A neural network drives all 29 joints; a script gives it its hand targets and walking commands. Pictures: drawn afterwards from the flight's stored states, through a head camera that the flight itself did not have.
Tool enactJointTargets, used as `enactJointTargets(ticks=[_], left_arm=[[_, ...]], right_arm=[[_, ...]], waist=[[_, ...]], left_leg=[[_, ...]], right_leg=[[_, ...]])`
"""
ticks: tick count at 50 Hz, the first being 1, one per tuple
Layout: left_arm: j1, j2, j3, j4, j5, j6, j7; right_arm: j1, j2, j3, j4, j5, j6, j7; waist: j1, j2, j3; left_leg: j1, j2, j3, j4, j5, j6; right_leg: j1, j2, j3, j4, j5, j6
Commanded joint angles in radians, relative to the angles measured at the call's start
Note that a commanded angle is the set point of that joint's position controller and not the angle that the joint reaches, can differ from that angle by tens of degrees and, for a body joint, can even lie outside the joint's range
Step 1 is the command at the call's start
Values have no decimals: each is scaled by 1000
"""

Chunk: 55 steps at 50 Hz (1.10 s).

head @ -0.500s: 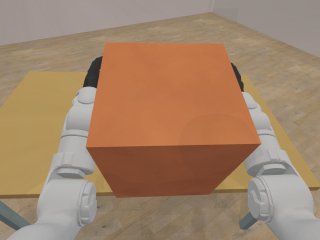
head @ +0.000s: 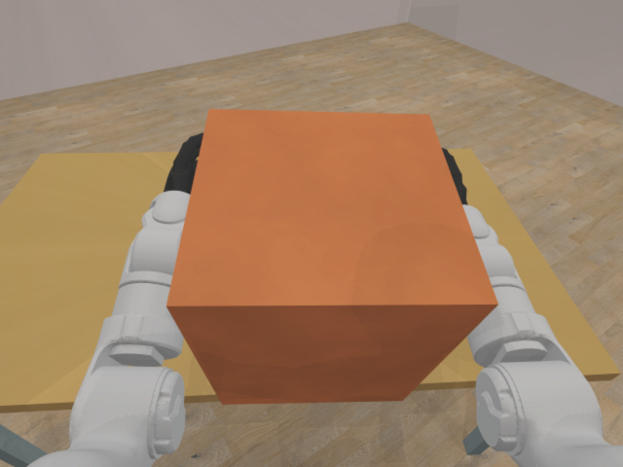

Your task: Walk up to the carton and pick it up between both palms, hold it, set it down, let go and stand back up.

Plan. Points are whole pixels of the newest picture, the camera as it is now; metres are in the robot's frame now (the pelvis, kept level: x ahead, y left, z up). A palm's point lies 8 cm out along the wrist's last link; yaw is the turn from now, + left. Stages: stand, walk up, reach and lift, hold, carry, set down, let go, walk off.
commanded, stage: set down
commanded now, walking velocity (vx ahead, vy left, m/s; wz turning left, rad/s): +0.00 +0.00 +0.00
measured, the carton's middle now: (316, 271) +0.34 +0.01 +0.11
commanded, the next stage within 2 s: none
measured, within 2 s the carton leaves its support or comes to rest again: neither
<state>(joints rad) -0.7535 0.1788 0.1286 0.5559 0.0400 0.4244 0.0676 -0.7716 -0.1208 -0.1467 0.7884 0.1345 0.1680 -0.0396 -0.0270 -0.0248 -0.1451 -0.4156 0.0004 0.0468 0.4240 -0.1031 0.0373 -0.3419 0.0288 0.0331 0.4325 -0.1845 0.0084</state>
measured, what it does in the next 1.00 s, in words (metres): stands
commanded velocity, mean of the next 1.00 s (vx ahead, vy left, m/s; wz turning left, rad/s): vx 0.00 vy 0.00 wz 0.00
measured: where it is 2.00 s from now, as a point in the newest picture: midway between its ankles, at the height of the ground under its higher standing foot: outside the picture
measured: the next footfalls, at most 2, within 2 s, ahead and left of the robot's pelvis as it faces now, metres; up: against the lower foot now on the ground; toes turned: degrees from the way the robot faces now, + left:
none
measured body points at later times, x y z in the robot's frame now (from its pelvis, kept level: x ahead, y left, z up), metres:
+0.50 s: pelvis +0.01 +0.00 +0.00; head +0.02 +0.02 +0.45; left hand +0.45 +0.18 +0.14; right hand +0.44 -0.16 +0.13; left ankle +0.07 +0.10 -0.74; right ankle +0.02 -0.12 -0.74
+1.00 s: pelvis +0.04 +0.00 +0.00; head +0.08 +0.01 +0.45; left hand +0.48 +0.17 +0.11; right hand +0.47 -0.17 +0.10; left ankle +0.07 +0.10 -0.74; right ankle +0.02 -0.12 -0.74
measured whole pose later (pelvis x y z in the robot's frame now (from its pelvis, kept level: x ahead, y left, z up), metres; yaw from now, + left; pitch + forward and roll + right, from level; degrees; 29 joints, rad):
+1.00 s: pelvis +0.04 +0.00 +0.00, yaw +0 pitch +8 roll +0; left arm -0.82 0.18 0.18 0.91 0.04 0.01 -0.02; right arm -0.76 -0.10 -0.17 0.89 -0.01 0.00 -0.06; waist -0.03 -0.02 -0.08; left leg -0.42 -0.01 0.05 0.42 -0.15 0.03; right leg -0.34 0.02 0.03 0.43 -0.23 0.01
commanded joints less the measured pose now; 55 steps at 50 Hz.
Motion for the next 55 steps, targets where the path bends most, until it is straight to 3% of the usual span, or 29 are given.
enactJointTargets(ticks=[1, 2, 4, 17, 21, 32, 33, 40, 43, 48, 49, 55], left_arm=[[-819, -645, -307, -152, -119, -145, -185], [-827, -641, -300, -147, -115, -152, -186], [-870, -638, -309, -121, -122, -175, -187], [-909, -641, -250, 65, -83, -282, -184], [-899, -646, -232, 99, -77, -324, -180], [-896, -630, -231, 164, -91, -423, -182], [-888, -624, -218, 168, -84, -427, -183], [-851, -598, -190, 218, -70, -460, -204], [-859, -589, -192, 243, -71, -479, -211], [-867, -581, -191, 277, -68, -515, -211], [-880, -584, -193, 291, -72, -521, -213], [-925, -563, -170, 356, -69, -562, -217]], right_arm=[[-852, 622, 307, -377, 15, -71, 68], [-846, 631, 309, -361, 7, -74, 69], [-850, 631, 285, -335, -16, -79, 72], [-808, 639, 196, -158, -128, -144, 110], [-819, 659, 196, -158, -136, -180, 114], [-748, 690, 189, -137, -148, -235, 90], [-742, 693, 195, -127, -147, -236, 87], [-719, 706, 211, -134, -152, -257, 69], [-705, 708, 195, -121, -165, -266, 64], [-705, 720, 187, -112, -183, -290, 63], [-706, 714, 177, -110, -194, -296, 62], [-721, 732, 139, -70, -219, -315, 66]], waist=[[-21, 46, -601], [-10, 45, -587], [-28, 56, -585], [-16, 73, -541], [7, 70, -579], [-15, 61, -672], [-2, 64, -671], [-1, 35, -691], [-16, 39, -700], [-12, 43, -746], [-25, 39, -740], [-18, 33, -729]], left_leg=[[582, 1, -33, -89, 92, -52], [568, -1, -30, -94, 87, -51], [558, 1, -31, -99, 36, -54], [496, 13, -15, -133, -87, -62], [493, 17, -8, -119, -10, -66], [506, 14, -7, -49, 225, -84], [516, 15, -4, -44, 257, -85], [481, 5, -2, -19, 343, -83], [466, 2, -4, -13, 344, -85], [444, 3, -3, -1, 365, -90], [444, 4, -5, -1, 362, -91], [384, 1, 4, -10, 310, -83]], right_leg=[[197, -11, -56, -141, 173, 35], [202, -14, -54, -140, 163, 38], [175, -16, -57, -140, 113, 35], [86, -21, -67, -141, -16, 20], [91, -14, -67, -130, 40, 22], [124, 1, -68, -102, 255, 35], [123, 0, -68, -102, 271, 35], [199, -6, -57, -74, 444, 54], [210, -11, -53, -69, 482, 55], [201, -12, -56, -61, 524, 59], [197, -11, -59, -58, 531, 61], [196, -24, -48, -56, 511, 63]])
